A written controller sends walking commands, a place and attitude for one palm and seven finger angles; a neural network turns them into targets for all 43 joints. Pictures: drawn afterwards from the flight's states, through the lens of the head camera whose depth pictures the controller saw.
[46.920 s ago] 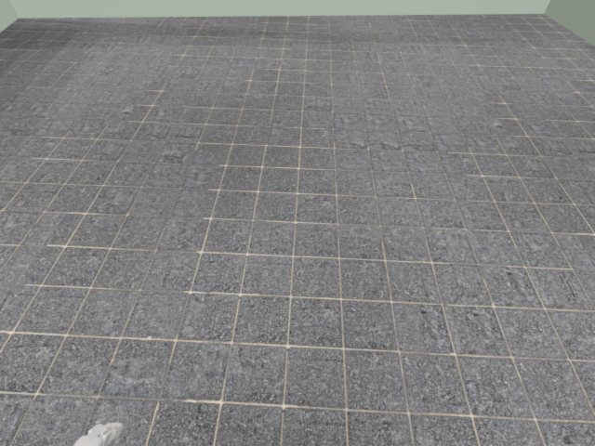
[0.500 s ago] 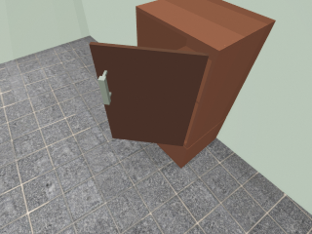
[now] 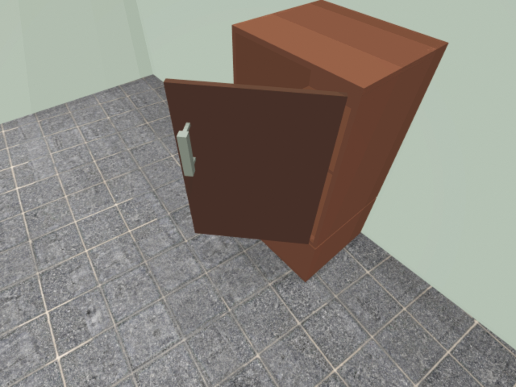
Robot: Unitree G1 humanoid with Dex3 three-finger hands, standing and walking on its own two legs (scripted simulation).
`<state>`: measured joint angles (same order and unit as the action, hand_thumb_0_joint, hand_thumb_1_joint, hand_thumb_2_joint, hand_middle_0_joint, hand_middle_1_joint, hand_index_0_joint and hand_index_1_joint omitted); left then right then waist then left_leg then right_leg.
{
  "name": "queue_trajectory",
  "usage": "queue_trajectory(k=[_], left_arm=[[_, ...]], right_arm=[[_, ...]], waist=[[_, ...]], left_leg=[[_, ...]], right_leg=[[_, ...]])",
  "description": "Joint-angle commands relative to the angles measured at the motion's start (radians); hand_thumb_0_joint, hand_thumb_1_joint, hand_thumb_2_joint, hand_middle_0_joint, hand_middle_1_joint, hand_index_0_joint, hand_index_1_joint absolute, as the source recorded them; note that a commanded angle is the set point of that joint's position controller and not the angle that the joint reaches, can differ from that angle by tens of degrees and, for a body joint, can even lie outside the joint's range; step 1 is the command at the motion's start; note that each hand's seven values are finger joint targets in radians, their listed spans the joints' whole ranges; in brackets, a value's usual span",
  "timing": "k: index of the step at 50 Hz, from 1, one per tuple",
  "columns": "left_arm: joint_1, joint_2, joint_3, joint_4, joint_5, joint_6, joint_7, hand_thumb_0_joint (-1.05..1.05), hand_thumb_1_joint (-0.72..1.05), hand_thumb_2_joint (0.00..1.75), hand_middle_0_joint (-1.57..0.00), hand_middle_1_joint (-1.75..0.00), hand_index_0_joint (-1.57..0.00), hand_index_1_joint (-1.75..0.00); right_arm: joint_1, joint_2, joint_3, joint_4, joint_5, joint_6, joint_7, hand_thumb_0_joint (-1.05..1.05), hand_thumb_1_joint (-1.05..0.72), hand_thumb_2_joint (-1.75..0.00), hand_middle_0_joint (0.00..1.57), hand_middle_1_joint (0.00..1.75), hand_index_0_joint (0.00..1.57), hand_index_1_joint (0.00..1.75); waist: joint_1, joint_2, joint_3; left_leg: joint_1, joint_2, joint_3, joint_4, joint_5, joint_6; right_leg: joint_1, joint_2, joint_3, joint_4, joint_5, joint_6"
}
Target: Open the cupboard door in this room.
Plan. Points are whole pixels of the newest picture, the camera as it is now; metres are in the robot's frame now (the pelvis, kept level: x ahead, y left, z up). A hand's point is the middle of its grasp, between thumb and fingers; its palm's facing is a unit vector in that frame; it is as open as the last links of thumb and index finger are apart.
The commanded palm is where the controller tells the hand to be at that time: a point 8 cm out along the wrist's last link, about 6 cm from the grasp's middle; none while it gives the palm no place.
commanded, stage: shuffle to correct the standing spot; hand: left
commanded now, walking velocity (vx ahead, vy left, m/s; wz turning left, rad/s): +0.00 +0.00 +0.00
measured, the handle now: (188, 149) +0.67 +0.22 -0.05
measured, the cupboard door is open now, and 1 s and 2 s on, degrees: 43 43 43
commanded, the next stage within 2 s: come to a stop and stand still in 0.64 s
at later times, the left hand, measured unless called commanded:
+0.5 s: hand out of the picture +0.00 +0.16 -0.19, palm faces +0.07 -0.99 -0.12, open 7.4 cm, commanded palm none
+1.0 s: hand (167, 352) +0.22 +0.19 -0.18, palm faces +0.06 -0.98 -0.20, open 7.2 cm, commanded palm none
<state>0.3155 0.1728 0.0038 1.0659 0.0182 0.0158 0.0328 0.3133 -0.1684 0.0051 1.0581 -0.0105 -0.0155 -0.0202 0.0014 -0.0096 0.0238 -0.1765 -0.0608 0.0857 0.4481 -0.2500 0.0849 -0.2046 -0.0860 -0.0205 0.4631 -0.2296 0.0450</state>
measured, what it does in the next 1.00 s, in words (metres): walks ahead: right foot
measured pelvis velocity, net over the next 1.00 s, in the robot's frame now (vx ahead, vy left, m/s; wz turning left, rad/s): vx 0.14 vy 0.01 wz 0.01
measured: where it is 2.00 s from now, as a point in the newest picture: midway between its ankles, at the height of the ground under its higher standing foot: outside the picture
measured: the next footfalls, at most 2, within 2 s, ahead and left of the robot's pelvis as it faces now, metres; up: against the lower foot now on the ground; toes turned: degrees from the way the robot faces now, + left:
right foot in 0.80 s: +0.17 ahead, -0.09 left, +0.00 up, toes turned -1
left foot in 1.04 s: +0.21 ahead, +0.14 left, +0.00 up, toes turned +4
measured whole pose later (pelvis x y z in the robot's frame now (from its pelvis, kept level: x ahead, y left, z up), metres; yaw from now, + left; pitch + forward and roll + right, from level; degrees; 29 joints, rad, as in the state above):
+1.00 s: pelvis +0.14 +0.01 -0.01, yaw +1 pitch -1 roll +0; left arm 0.19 0.16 0.06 0.97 0.02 0.00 0.05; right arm 0.31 -0.12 -0.03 1.05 0.00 0.00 -0.02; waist -0.02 -0.03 0.07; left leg -0.35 0.04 0.06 0.73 -0.35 -0.02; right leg -0.31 -0.05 -0.13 0.58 -0.24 -0.02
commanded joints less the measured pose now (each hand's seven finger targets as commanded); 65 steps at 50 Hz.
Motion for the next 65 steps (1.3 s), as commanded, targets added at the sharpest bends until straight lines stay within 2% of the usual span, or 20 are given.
queue_trajectory(k=[1,8,14,18,20,22,24,27,34,37,38,39,40,41,45,49,52,57,62,65], left_arm=[[0.051,0.073,0.008,-0.029,0.001,-0.024,0.002,0.0,0.9,0.9,-0.2,-0.3,-0.2,-0.3],[0.109,0.06,0.02,-0.018,0.015,-0.026,-0.011,0.0,0.9,0.9,-0.2,-0.3,-0.2,-0.3],[0.211,0.145,0.062,-0.004,0.005,-0.049,0.004,0.0,0.9,0.9,-0.2,-0.3,-0.2,-0.3],[0.093,0.098,0.059,-0.037,0.01,-0.047,-0.002,0.0,0.9,0.9,-0.2,-0.3,-0.2,-0.3],[0.059,0.013,0.044,-0.07,0.005,-0.04,-0.012,0.0,0.9,0.9,-0.2,-0.3,-0.2,-0.3],[-0.02,0.02,0.044,-0.092,0.015,-0.047,-0.011,0.0,0.9,0.9,-0.2,-0.3,-0.2,-0.3],[-0.016,0.007,0.045,-0.072,0.01,-0.056,-0.025,0.0,0.9,0.9,-0.2,-0.3,-0.2,-0.3],[-0.001,-0.033,0.038,-0.065,0.005,-0.047,-0.033,0.0,0.9,0.9,-0.2,-0.3,-0.2,-0.3],[-0.106,-0.019,0.039,-0.115,0.007,-0.043,-0.031,0.0,0.9,0.9,-0.2,-0.3,-0.2,-0.3],[0.02,0.014,0.052,-0.081,0.012,-0.057,-0.024,0.0,0.9,0.9,-0.2,-0.3,-0.2,-0.3],[0.116,0.062,0.064,-0.052,0.013,-0.067,-0.016,0.0,0.9,0.9,-0.2,-0.3,-0.2,-0.3],[0.189,0.142,0.081,-0.036,0.016,-0.074,-0.002,0.0,0.9,0.9,-0.2,-0.3,-0.2,-0.3],[0.211,0.172,0.079,-0.038,-0.001,-0.068,0.0,0.0,0.9,0.9,-0.2,-0.3,-0.2,-0.3],[0.132,0.149,0.073,-0.057,-0.004,-0.059,0.008,0.0,0.9,0.9,-0.2,-0.3,-0.2,-0.3],[-0.099,0.1,0.06,-0.13,0.012,-0.038,0.021,0.0,0.9,0.9,-0.2,-0.3,-0.2,-0.3],[-0.095,0.118,0.076,-0.138,0.006,-0.018,0.011,0.0,0.9,0.9,-0.2,-0.3,-0.2,-0.3],[-0.05,0.037,0.061,-0.155,-0.011,0.009,0.0,0.0,0.9,0.9,-0.2,-0.3,-0.2,-0.3],[-0.007,0.013,0.049,-0.114,-0.001,0.008,-0.006,0.0,0.9,0.9,-0.2,-0.3,-0.2,-0.3],[0.017,0.078,0.038,-0.09,0.002,-0.024,0.002,0.0,0.9,0.9,-0.2,-0.3,-0.2,-0.3],[-0.011,0.077,0.03,-0.092,0.0,-0.03,0.002,0.0,0.9,0.9,-0.2,-0.3,-0.2,-0.3]], right_arm=[[0.025,-0.114,-0.02,-0.029,-0.001,-0.023,-0.008,0.0,-0.9,-0.9,0.2,0.3,0.2,0.3],[0.049,-0.115,-0.028,-0.012,-0.008,-0.001,0.004,0.0,-0.9,-0.9,0.2,0.3,0.2,0.3],[0.021,-0.049,-0.027,-0.053,-0.012,-0.006,0.017,0.0,-0.9,-0.9,0.2,0.3,0.2,0.3],[0.145,-0.02,-0.021,-0.011,-0.005,-0.03,0.02,0.0,-0.9,-0.9,0.2,0.3,0.2,0.3],[0.309,-0.137,-0.049,0.036,-0.017,-0.04,0.002,0.0,-0.9,-0.9,0.2,0.3,0.2,0.3],[0.299,-0.117,-0.038,0.034,-0.02,-0.043,-0.009,0.0,-0.9,-0.9,0.2,0.3,0.2,0.3],[0.216,-0.07,-0.025,0.006,-0.016,-0.059,-0.009,0.0,-0.9,-0.9,0.2,0.3,0.2,0.3],[0.188,-0.07,-0.018,0.004,-0.015,-0.075,-0.014,0.0,-0.9,-0.9,0.2,0.3,0.2,0.3],[0.195,-0.074,-0.025,0.032,-0.02,-0.055,-0.009,0.0,-0.9,-0.9,0.2,0.3,0.2,0.3],[0.178,-0.078,-0.028,0.03,-0.007,-0.044,-0.004,0.0,-0.9,-0.9,0.2,0.3,0.2,0.3],[0.167,-0.065,-0.027,0.023,0.002,-0.047,-0.001,0.0,-0.9,-0.9,0.2,0.3,0.2,0.3],[0.188,-0.021,-0.024,0.0,0.008,-0.048,0.004,0.0,-0.9,-0.9,0.2,0.3,0.2,0.3],[0.157,-0.043,-0.03,-0.019,0.001,-0.034,-0.004,0.0,-0.9,-0.9,0.2,0.3,0.2,0.3],[0.13,-0.029,-0.031,-0.023,0.001,-0.021,-0.012,0.0,-0.9,-0.9,0.2,0.3,0.2,0.3],[0.147,0.035,-0.034,0.0,0.003,0.028,0.001,0.0,-0.9,-0.9,0.2,0.3,0.2,0.3],[0.207,0.062,-0.04,0.019,0.0,0.018,0.001,0.0,-0.9,-0.9,0.2,0.3,0.2,0.3],[0.11,-0.074,-0.056,-0.055,-0.016,0.001,-0.009,0.0,-0.9,-0.9,0.2,0.3,0.2,0.3],[-0.058,-0.094,-0.06,-0.099,-0.02,-0.002,-0.023,0.0,-0.9,-0.9,0.2,0.3,0.2,0.3],[-0.031,-0.063,-0.062,-0.096,0.002,0.007,-0.017,0.0,-0.9,-0.9,0.2,0.3,0.2,0.3],[-0.034,-0.06,-0.059,-0.077,0.0,0.018,-0.011,0.0,-0.9,-0.9,0.2,0.3,0.2,0.3]], waist=[[0.006,0.014,0.034],[0.024,0.036,0.136],[0.042,-0.206,0.129],[-0.042,-0.066,0.102],[-0.087,0.321,0.064],[-0.085,0.241,0.124],[-0.044,0.061,0.133],[-0.012,0.078,0.066],[-0.016,0.12,0.071],[0.057,-0.003,-0.002],[0.096,-0.079,-0.052],[0.106,-0.275,-0.128],[0.097,-0.231,-0.129],[0.066,-0.125,-0.044],[-0.029,-0.165,0.032],[-0.046,-0.049,-0.013],[0.005,0.296,0.016],[0.033,0.164,-0.012],[-0.01,-0.042,-0.073],[-0.023,-0.092,-0.097]], left_leg=[[-0.093,0.168,-0.181,-0.169,-0.004,-0.032],[-0.221,0.168,-0.205,-0.182,-0.392,0.004],[-0.349,0.067,-0.019,0.291,-0.198,-0.043],[0.005,0.066,-0.016,0.018,-0.083,-0.049],[0.153,0.333,-0.379,-0.194,-0.11,0.043],[0.122,0.411,-0.445,-0.243,0.031,0.126],[0.084,0.394,-0.339,-0.214,0.247,0.156],[0.112,0.322,-0.165,-0.2,0.528,0.133],[0.094,0.288,-0.092,-0.163,0.511,0.123],[-0.003,0.238,-0.049,0.008,0.449,0.063],[-0.122,0.194,-0.016,0.151,0.337,0.023],[-0.342,0.068,0.044,0.373,-0.042,-0.035],[-0.355,0.053,0.001,0.595,-0.383,-0.066],[-0.349,0.101,-0.084,0.636,-0.361,-0.076],[-0.16,0.132,-0.065,0.471,-0.239,-0.098],[0.023,0.073,0.029,0.096,0.064,-0.121],[-0.146,0.349,-0.292,-0.145,0.34,0.017],[-0.137,0.323,-0.231,-0.114,0.358,0.074],[-0.038,0.17,-0.088,0.055,0.23,-0.053],[0.017,0.154,-0.067,0.042,0.151,-0.076]], right_leg=[[0.026,-0.023,0.02,-0.035,0.05,-0.062],[-0.01,0.001,0.013,-0.002,-0.227,-0.089],[0.04,-0.258,0.368,-0.267,-0.413,-0.235],[-0.198,-0.125,0.113,-0.067,-0.22,-0.168],[-0.403,0.07,-0.105,0.337,-0.296,-0.081],[-0.502,0.026,-0.012,0.615,-0.315,-0.103],[-0.495,-0.01,-0.001,0.667,-0.216,-0.101],[-0.418,-0.004,-0.04,0.592,-0.13,-0.076],[-0.242,0.04,-0.104,0.239,-0.092,-0.09],[0.054,0.056,-0.11,0.052,0.065,-0.092],[0.241,-0.031,-0.004,0.038,0.135,-0.123],[0.424,-0.287,0.325,-0.018,0.337,-0.226],[0.347,-0.419,0.428,-0.117,0.543,-0.345],[0.207,-0.401,0.358,-0.129,0.543,-0.37],[-0.167,-0.235,0.069,-0.136,0.396,-0.255],[-0.209,-0.138,0.017,0.005,0.166,-0.175],[-0.157,0.034,-0.073,0.228,-0.194,-0.054],[-0.086,0.041,-0.011,0.272,-0.182,-0.055],[-0.027,-0.066,0.128,-0.023,0.291,-0.089],[-0.057,-0.067,0.125,-0.03,0.272,-0.103]])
